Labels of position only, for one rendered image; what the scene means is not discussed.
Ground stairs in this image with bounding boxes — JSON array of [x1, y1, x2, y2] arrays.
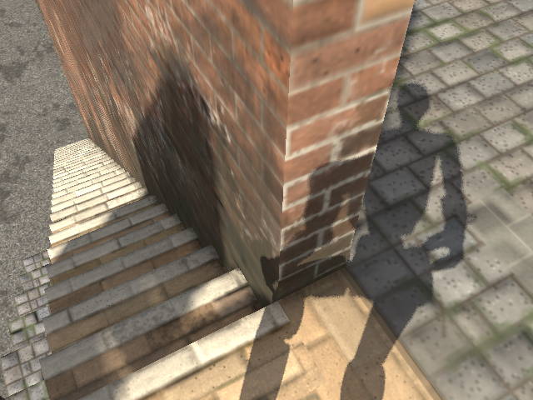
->
[[39, 138, 262, 400]]

